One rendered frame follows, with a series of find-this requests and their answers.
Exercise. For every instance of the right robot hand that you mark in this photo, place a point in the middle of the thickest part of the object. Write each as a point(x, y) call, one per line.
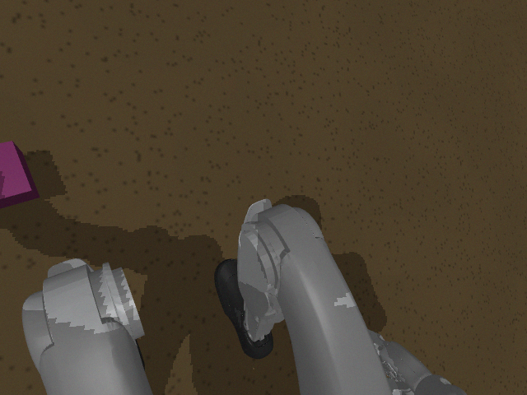
point(404, 369)

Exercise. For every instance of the right robot arm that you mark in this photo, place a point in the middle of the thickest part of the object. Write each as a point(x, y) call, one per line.
point(437, 385)

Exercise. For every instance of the carton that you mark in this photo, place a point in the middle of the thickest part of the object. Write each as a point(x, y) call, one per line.
point(16, 182)

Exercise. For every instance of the right robot foot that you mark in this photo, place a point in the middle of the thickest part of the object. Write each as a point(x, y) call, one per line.
point(228, 291)

